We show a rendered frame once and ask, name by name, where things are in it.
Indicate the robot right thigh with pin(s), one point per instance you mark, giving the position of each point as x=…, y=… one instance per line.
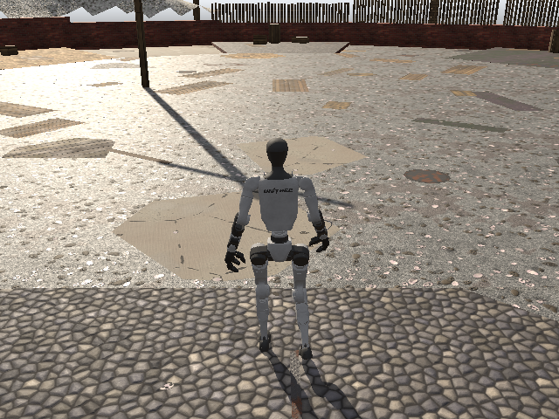
x=300, y=257

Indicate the right robot hand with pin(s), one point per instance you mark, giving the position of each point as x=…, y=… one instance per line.
x=316, y=240

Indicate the robot left upper arm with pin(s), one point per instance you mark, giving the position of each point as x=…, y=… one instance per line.
x=245, y=202

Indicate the robot right forearm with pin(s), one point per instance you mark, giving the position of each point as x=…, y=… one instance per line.
x=320, y=228

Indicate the robot left forearm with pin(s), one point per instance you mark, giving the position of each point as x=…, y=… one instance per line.
x=235, y=236

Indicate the robot head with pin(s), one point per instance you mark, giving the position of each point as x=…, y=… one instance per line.
x=276, y=149

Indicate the robot right upper arm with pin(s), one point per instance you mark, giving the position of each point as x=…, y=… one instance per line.
x=305, y=183

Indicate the left robot hand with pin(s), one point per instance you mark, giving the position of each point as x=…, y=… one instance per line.
x=229, y=259

